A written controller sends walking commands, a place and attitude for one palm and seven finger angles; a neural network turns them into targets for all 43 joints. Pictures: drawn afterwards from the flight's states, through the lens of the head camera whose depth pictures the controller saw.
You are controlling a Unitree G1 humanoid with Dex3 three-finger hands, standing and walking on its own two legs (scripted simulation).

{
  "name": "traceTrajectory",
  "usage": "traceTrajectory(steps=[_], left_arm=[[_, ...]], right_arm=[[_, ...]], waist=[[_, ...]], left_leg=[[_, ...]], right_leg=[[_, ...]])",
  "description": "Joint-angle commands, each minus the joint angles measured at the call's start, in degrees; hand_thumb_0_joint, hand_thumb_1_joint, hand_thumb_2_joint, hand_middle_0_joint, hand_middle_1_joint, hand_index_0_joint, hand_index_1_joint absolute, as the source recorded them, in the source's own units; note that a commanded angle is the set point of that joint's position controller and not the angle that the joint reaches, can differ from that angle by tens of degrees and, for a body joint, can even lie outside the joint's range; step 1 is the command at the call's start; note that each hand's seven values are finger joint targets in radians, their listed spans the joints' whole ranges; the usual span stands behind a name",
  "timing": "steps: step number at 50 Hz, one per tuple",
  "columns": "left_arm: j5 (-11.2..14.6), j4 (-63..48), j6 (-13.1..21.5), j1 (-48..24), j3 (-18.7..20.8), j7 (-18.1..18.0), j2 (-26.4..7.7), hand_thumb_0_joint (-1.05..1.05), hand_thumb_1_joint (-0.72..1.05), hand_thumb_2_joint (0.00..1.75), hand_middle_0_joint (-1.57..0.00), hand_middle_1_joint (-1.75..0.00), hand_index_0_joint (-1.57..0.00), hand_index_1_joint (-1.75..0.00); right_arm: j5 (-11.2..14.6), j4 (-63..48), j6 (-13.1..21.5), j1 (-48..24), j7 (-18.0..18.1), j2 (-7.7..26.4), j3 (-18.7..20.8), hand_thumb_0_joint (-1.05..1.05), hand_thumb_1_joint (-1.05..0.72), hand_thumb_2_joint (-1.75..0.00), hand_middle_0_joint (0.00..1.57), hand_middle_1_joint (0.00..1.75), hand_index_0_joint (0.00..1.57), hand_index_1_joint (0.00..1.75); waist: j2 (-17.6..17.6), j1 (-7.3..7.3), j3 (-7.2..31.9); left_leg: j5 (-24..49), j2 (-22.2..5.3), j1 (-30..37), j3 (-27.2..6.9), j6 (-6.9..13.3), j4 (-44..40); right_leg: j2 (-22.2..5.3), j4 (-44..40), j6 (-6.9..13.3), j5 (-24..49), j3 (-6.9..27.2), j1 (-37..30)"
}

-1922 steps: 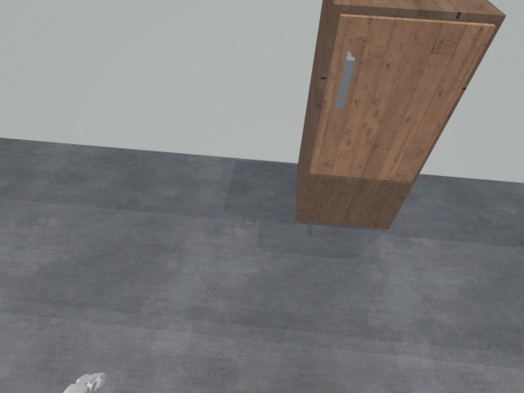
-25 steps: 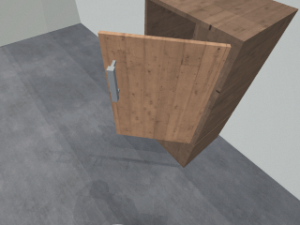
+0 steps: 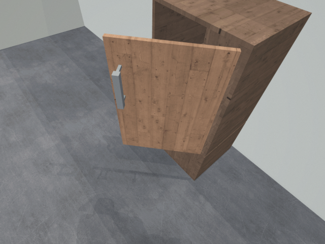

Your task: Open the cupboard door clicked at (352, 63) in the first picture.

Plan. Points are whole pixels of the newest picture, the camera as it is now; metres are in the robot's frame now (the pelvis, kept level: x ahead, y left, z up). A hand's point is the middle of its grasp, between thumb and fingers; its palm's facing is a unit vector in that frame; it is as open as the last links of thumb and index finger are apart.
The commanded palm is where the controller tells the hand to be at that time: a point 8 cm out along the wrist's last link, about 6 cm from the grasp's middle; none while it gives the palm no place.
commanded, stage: come to a stop and stand still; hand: left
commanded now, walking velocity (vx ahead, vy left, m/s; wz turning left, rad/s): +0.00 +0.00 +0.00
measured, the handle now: (120, 87) +0.60 +0.20 +0.00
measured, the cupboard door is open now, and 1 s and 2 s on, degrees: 42 42 42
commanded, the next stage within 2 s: look again from close up in 0.46 s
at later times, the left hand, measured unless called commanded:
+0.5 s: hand out of the picture -0.01 +0.21 -0.16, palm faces -0.02 -0.97 -0.26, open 7.4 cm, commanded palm none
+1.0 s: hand out of the picture +0.01 +0.17 -0.17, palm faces -0.01 -0.98 -0.20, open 7.4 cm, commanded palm none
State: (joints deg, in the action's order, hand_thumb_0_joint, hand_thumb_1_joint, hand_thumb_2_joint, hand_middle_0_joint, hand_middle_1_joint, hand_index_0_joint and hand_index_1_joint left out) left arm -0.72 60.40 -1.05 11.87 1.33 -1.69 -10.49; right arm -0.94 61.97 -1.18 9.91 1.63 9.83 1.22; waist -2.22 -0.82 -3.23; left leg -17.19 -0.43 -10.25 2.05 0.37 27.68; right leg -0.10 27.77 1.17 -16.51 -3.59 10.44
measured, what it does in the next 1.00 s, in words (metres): stands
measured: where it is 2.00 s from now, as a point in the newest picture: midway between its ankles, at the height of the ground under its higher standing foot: outside the picture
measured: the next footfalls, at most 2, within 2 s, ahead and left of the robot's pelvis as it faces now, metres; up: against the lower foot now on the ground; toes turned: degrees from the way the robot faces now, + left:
right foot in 1.96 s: +0.09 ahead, -0.13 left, +0.00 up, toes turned -2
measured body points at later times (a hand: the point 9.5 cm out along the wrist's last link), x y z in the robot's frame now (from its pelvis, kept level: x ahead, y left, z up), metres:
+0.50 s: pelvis -0.03 +0.02 +0.00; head -0.01 +0.00 +0.45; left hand +0.00 +0.26 -0.14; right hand -0.03 -0.20 -0.17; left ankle -0.03 +0.11 -0.74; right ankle -0.02 -0.10 -0.74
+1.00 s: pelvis -0.01 +0.00 +0.00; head +0.01 -0.01 +0.45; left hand +0.01 +0.22 -0.15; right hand +0.01 -0.23 -0.16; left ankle -0.03 +0.11 -0.74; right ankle -0.02 -0.10 -0.74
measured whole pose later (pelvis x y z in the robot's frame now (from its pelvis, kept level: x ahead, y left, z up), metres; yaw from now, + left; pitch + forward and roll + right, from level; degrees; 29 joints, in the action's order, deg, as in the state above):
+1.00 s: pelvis -0.01 +0.00 +0.00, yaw -1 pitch +0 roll +1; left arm -1.0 63.4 0.8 14.5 -0.4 -1.3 -9.4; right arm -1.0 63.3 1.7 13.4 1.5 9.9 -0.6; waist 0.0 -0.4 -1.9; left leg -15.2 -0.4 -9.6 3.4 0.1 25.1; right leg -0.1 27.7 1.6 -16.1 -2.3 11.4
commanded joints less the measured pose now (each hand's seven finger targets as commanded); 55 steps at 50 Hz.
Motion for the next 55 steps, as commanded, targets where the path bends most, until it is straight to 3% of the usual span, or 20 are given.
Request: traceTrajectory(steps=[1, 2, 3, 4, 7, 11, 16, 21, 24, 33, 37, 55], left_arm=[[-0.4, -0.3, 2.2, 8.4, 0.2, -2.5, -6.3, 0.00, 0.90, 0.90, -0.20, -0.30, -0.20, -0.30], [-0.2, -2.6, 2.8, 5.1, 0.3, -2.3, -8.6, 0.00, 0.90, 0.90, -0.20, -0.30, -0.20, -0.30], [-0.2, -3.0, 3.0, 3.3, 0.2, -1.7, -8.3, 0.00, 0.90, 0.90, -0.20, -0.30, -0.20, -0.30], [-0.2, -3.2, 2.9, 3.2, 0.2, -1.4, -7.9, 0.00, 0.90, 0.90, -0.20, -0.30, -0.20, -0.30], [-0.2, -3.5, 2.2, 3.4, 0.0, -0.7, -6.3, 0.00, 0.90, 0.90, -0.20, -0.30, -0.20, -0.30], [-0.2, -3.3, 1.7, 3.0, -0.2, -0.1, -5.6, 0.00, 0.90, 0.90, -0.20, -0.30, -0.20, -0.30], [-0.2, -3.1, 1.7, 3.6, -0.3, 0.1, -6.1, 0.00, 0.90, 0.90, -0.20, -0.30, -0.20, -0.30], [-0.1, -2.3, 2.0, 4.6, -0.4, 0.2, -5.9, 0.00, 0.90, 0.90, -0.20, -0.30, -0.20, -0.30], [-0.1, -1.8, 2.3, 5.1, -0.5, 0.1, -6.0, 0.00, 0.90, 0.90, -0.20, -0.30, -0.20, -0.30], [-0.1, 0.3, 2.7, 5.8, -0.6, 0.0, -5.9, 0.00, 0.90, 0.90, -0.20, -0.30, -0.20, -0.30], [0.0, 1.0, 2.7, 6.0, -0.6, 0.0, -5.7, 0.00, 0.90, 0.90, -0.20, -0.30, -0.20, -0.30], [0.0, 1.0, 2.9, 5.2, -0.3, 0.0, -6.5, 0.00, 0.90, 0.90, -0.20, -0.30, -0.20, -0.30]], right_arm=[[0.9, -5.5, 2.1, -0.8, 0.0, 8.3, 1.0, 0.00, -0.90, -0.90, 0.20, 0.30, 0.20, 0.30], [0.4, -6.3, 2.1, 3.7, -0.3, 5.0, 0.4, 0.00, -0.90, -0.90, 0.20, 0.30, 0.20, 0.30], [-0.2, -6.2, 2.2, 3.8, -0.4, 4.7, 0.2, 0.00, -0.90, -0.90, 0.20, 0.30, 0.20, 0.30], [-0.1, -6.7, 2.5, 5.5, -0.3, 5.1, 0.1, 0.00, -0.90, -0.90, 0.20, 0.30, 0.20, 0.30], [0.0, -7.8, 2.9, 6.3, -0.1, 6.6, 0.0, 0.00, -0.90, -0.90, 0.20, 0.30, 0.20, 0.30], [-0.1, -7.9, 2.9, 6.5, -0.1, 7.0, -0.2, 0.00, -0.90, -0.90, 0.20, 0.30, 0.20, 0.30], [-0.3, -6.7, 2.9, 7.5, -0.4, 7.4, -0.3, 0.00, -0.90, -0.90, 0.20, 0.30, 0.20, 0.30], [-0.3, -5.1, 3.2, 8.3, -0.4, 7.0, -0.5, 0.00, -0.90, -0.90, 0.20, 0.30, 0.20, 0.30], [-0.1, -4.2, 3.4, 8.7, -0.3, 6.4, -0.6, 0.00, -0.90, -0.90, 0.20, 0.30, 0.20, 0.30], [0.2, -1.7, 3.6, 8.4, 0.0, 5.5, -0.9, 0.00, -0.90, -0.90, 0.20, 0.30, 0.20, 0.30], [0.2, -1.1, 3.6, 8.1, 0.2, 5.5, -0.9, 0.00, -0.90, -0.90, 0.20, 0.30, 0.20, 0.30], [0.1, 0.1, 3.5, 6.7, 0.4, 5.9, -0.8, 0.00, -0.90, -0.90, 0.20, 0.30, 0.20, 0.30]], waist=[[9.0, -1.28, 1.1], [10.7, 1.85, 5.6], [12.2, 1.07, 3.7], [10.5, 1.60, 4.5], [7.0, 0.91, 3.6], [1.3, 0.58, -0.9], [1.0, 0.51, -2.8], [1.0, 0.52, 0.1], [0.4, 0.63, 1.3], [2.1, 0.70, 1.1], [3.1, 0.77, 1.2], [1.5, 0.44, 2.2]], left_leg=[[22.4, -7.1, -0.4, -1.9, -0.1, 4.0], [13.3, -4.9, -1.1, -3.1, -0.2, 2.2], [11.4, -4.9, -1.8, -3.0, 0.4, -0.2], [12.3, -5.8, -2.0, -4.2, 0.8, -1.4], [12.7, -7.2, -3.8, -6.8, 2.4, -4.4], [2.1, -6.4, -7.4, -7.5, 2.9, -8.1], [-6.1, -5.7, -8.8, -8.0, 2.9, -11.3], [-3.6, -5.4, -6.4, -6.9, 2.9, -10.7], [1.7, -5.1, -4.4, -5.5, 2.8, -8.9], [8.9, -5.2, -1.7, -4.1, 2.2, -7.0], [9.7, -5.3, -1.0, -3.7, 1.9, -6.8], [13.6, -5.7, 0.7, -3.3, 1.3, -6.4]], right_leg=[[-8.2, -4.1, -0.2, 26.5, 7.7, 1.5], [-9.3, -1.8, 2.4, 22.6, 9.4, -0.6], [-8.9, -1.7, 2.8, 20.1, 8.3, 0.1], [-7.2, -1.1, 2.7, 14.1, 6.9, 0.4], [-4.3, -0.1, 1.7, 5.4, 4.4, 0.3], [-4.1, -1.6, 1.1, 0.6, 4.8, 2.1], [-4.4, -2.7, 1.2, -2.3, 5.8, 3.5], [-4.9, -3.2, 1.2, -0.6, 6.4, 3.0], [-5.5, -3.9, 1.2, 1.8, 7.0, 2.8], [-6.0, -4.4, 1.3, 7.3, 7.2, 2.6], [-6.1, -4.7, 1.4, 8.8, 7.5, 2.4], [-6.5, -5.1, 1.6, 15.5, 7.2, -0.4]])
